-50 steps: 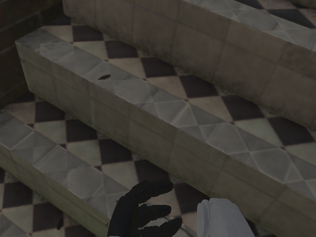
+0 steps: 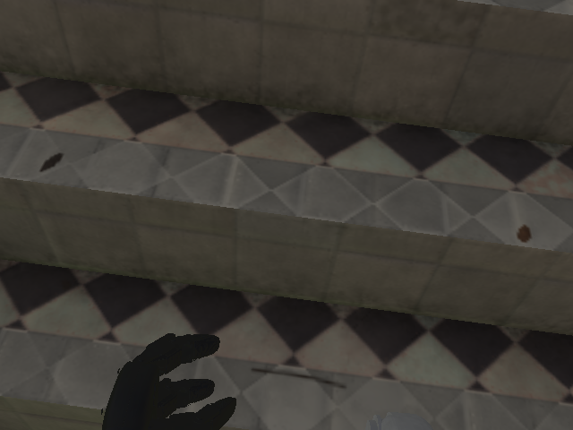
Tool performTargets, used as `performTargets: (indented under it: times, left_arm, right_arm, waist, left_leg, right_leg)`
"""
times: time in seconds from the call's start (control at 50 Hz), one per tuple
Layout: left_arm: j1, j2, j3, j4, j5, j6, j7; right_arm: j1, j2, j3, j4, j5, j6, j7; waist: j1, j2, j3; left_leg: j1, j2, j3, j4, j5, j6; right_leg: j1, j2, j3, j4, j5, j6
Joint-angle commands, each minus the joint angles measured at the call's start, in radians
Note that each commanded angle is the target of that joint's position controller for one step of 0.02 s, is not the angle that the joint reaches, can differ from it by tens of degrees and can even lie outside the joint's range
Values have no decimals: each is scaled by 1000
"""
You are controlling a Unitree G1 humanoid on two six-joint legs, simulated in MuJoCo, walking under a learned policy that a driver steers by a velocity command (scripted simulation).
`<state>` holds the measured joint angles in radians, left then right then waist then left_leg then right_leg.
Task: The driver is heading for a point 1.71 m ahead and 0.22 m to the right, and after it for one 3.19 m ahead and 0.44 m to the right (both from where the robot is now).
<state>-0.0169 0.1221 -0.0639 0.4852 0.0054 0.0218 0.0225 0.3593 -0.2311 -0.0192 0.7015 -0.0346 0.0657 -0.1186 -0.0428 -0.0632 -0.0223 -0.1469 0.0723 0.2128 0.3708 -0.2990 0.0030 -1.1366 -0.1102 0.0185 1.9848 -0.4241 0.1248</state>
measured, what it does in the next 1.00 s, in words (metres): steps to the right, turning right: right foot 0.21 m higher, then left foot 0.21 m lower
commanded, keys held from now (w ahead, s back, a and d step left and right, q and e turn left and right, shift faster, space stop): e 0.38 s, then no key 0.62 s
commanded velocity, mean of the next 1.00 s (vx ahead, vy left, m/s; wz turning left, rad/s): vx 0.00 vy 0.00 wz -0.36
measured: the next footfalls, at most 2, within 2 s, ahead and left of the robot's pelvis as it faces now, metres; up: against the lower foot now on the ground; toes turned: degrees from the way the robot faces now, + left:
right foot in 0.02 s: +0.04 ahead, -0.14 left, +0.21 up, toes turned -14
left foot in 0.48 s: -0.02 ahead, +0.03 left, +0.00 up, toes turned -19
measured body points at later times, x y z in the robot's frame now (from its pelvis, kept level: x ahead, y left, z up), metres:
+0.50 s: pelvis -0.01 -0.05 +0.01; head -0.01 -0.04 +0.46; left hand +0.34 -0.03 +0.04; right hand -0.16 -0.25 -0.12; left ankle -0.04 +0.03 -0.71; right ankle -0.02 -0.17 -0.47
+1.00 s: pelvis -0.07 -0.15 -0.01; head -0.06 -0.16 +0.44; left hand +0.14 +0.01 -0.13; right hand -0.11 -0.38 -0.16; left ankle -0.06 +0.04 -0.74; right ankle -0.10 -0.24 -0.74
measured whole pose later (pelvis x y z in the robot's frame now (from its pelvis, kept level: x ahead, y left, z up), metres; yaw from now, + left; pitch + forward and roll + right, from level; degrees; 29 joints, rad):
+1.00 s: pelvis -0.07 -0.15 -0.01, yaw -19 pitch +3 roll -1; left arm 0.16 0.17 0.02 0.82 0.03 0.00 -0.02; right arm 0.33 -0.17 0.00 0.86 -0.03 0.04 -0.02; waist -0.04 0.03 -0.05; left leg -0.21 0.11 -0.03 0.49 -0.34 -0.04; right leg -0.30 0.03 -0.06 0.50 -0.26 -0.04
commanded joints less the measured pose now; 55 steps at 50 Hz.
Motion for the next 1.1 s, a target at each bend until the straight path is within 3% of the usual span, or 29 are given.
performTargets:
  times: [0.02,0.1,0.16,0.2,0.22,0.24,0.26,0.3,0.34,0.4,0.42,0.44,0.46,0.5,0.52,0.54,0.56,0.6,0.64,0.66,0.7,0.72,0.76,0.78,0.8,0.82,0.86,0.94,1.1]
  left_arm:
    - [-130,-49,-29,-114,3,-32,-13]
    - [-285,-36,-39,-189,-9,-55,-42]
    - [-177,45,-17,-169,-21,-70,-45]
    - [136,164,50,-81,-40,-66,-17]
    - [259,266,106,-24,-36,-39,17]
    - [294,284,120,2,-11,-14,37]
    - [197,248,101,-9,35,-4,37]
    - [-104,92,58,-44,50,-28,12]
    - [-304,74,53,-77,38,-50,4]
    - [-588,-13,18,-195,-35,-76,-45]
    - [-449,-43,2,-175,-42,-65,-59]
    - [-253,-67,-3,-154,-12,-61,-54]
    - [-142,-110,-15,-135,-13,-59,-43]
    - [-86,-167,-37,-163,3,-79,-49]
    - [2,-117,-38,-165,13,-96,-56]
    - [48,-52,-21,-148,-6,-85,-48]
    - [-1,14,0,-101,-31,-79,-40]
    - [-152,42,13,-140,-61,-26,16]
    - [-215,36,23,-109,-36,12,33]
    - [-222,6,9,-95,-22,13,20]
    - [-316,-16,12,-48,-45,13,-1]
    - [-247,1,30,-4,-51,5,-4]
    - [-61,66,61,79,-40,-31,-13]
    - [11,123,75,122,-31,-45,-16]
    - [84,170,86,164,-9,-47,-24]
    - [103,114,75,203,12,-36,-29]
    - [89,35,74,184,28,-20,-42]
    - [88,90,92,239,21,-35,-51]
    - [140,120,87,323,21,-30,-22]
  right_arm:
    - [43,-193,-61,-36,4,-5,-2]
    - [106,-180,-64,-14,16,-1,7]
    - [17,-229,-66,-48,14,-3,21]
    - [-80,-244,-45,-97,1,-24,49]
    - [-182,-181,-9,-153,-21,-38,67]
    - [-226,-168,-9,-189,21,-66,103]
    - [-155,-130,-11,-199,41,-70,129]
    - [189,-70,2,-127,-17,-66,117]
    - [439,-76,-5,-27,-43,-44,82]
    - [692,-9,21,60,-69,-6,31]
    - [507,50,28,49,-40,-9,37]
    - [203,109,49,13,-33,-20,61]
    - [75,126,76,0,-26,-25,80]
    - [-18,68,88,-8,-18,-45,75]
    - [62,-21,51,-8,-10,-55,56]
    - [107,-108,20,-9,10,-51,42]
    - [59,-87,13,-31,-15,-56,30]
    - [-50,-157,-12,-101,-48,-89,18]
    - [-45,-59,18,-136,-45,-72,24]
    - [-57,-21,24,-134,-6,-54,27]
    - [161,-30,-2,-35,4,-8,34]
    - [213,-31,-6,14,-14,4,44]
    - [161,-84,-23,29,7,-1,51]
    - [142,-77,-22,12,3,-23,60]
    - [150,-36,-11,14,-15,-48,77]
    - [223,58,11,73,-19,-73,106]
    - [120,67,13,126,21,-90,122]
    - [18,44,14,101,-4,-34,101]
    - [50,24,5,202,14,-30,73]
  waist:
    - [1,174,-71]
    - [-32,118,-104]
    - [50,82,-253]
    - [210,-6,-464]
    - [245,-222,-492]
    - [204,-224,-454]
    - [65,-184,-416]
    - [-203,-24,-143]
    - [-347,14,-39]
    - [-444,-43,92]
    - [-308,144,155]
    - [-68,165,89]
    - [37,103,-36]
    - [130,7,-56]
    - [150,52,-66]
    - [132,87,-110]
    - [74,-7,-63]
    - [34,45,-13]
    - [-29,-20,9]
    - [-29,33,30]
    - [-159,199,66]
    - [-143,263,32]
    - [-49,318,-54]
    - [-46,304,-96]
    - [-49,133,-184]
    - [-64,-64,-233]
    - [-8,9,-158]
    - [-25,-18,-117]
    - [-9,-3,-37]
  left_leg:
    - [352,298,-220,-39,640,221]
    - [378,294,-188,-34,658,198]
    - [269,259,-90,56,945,158]
    - [-106,201,-63,392,1129,76]
    - [-461,56,-57,684,573,25]
    - [-586,-36,-178,1010,2,12]
    - [-633,-71,-255,1303,-144,-6]
    - [-442,-127,-149,1281,-135,-5]
    - [-176,-181,7,1221,43,-38]
    - [76,6,-252,478,152,126]
    - [-60,61,-302,63,345,149]
    - [-203,20,-247,-6,444,129]
    - [-268,8,-213,-42,504,124]
    - [-225,78,-384,15,982,61]
    - [-117,165,-509,71,1143,105]
    - [81,222,-567,98,1074,153]
    - [194,260,-560,101,1108,211]
    - [40,395,-765,8,811,363]
    - [-39,247,-607,-29,575,311]
    - [-89,142,-461,-26,467,235]
    - [-123,93,-366,-108,504,199]
    - [-34,117,-379,-79,715,211]
    - [251,101,-303,106,939,161]
    - [240,108,-311,145,850,140]
    - [35,82,-297,187,511,108]
    - [-198,74,-265,145,160,64]
    - [-188,39,-237,71,99,18]
    - [-77,25,-228,113,39,-6]
    - [-163,29,-241,112,-26,8]
  right_leg:
    - [-277,-58,37,-65,-40,-34]
    - [-166,-65,16,-327,-144,-83]
    - [289,13,-20,-641,-136,-145]
    - [1002,49,109,-932,99,-270]
    - [1200,-20,367,-1000,153,-348]
    - [1098,-43,532,-1137,206,-361]
    - [938,-36,497,-1081,255,-332]
    - [414,86,136,-833,172,-167]
    - [117,118,-26,-813,253,-108]
    - [-245,120,45,-561,190,-43]
    - [-77,153,7,-325,-59,-102]
    - [128,208,4,-150,-45,-129]
    - [272,228,12,49,-24,-143]
    - [194,207,151,193,0,-112]
    - [87,172,235,179,-63,-92]
    - [-58,132,268,180,-113,-76]
    - [-122,128,289,139,64,-42]
    - [-48,29,314,-32,213,13]
    - [193,16,185,-318,245,35]
    - [352,-22,42,-693,206,27]
    - [611,97,-190,-1088,-2,17]
    - [684,120,-169,-1197,93,-9]
    - [720,98,-71,-1607,255,-86]
    - [820,49,-4,-1679,437,-121]
    - [1096,-39,102,-1559,1051,-152]
    - [1296,-122,152,-1435,1369,-237]
    - [1145,-48,97,-1464,1044,-259]
    - [949,-17,111,-1584,612,-228]
    - [914,-24,156,-1673,215,-201]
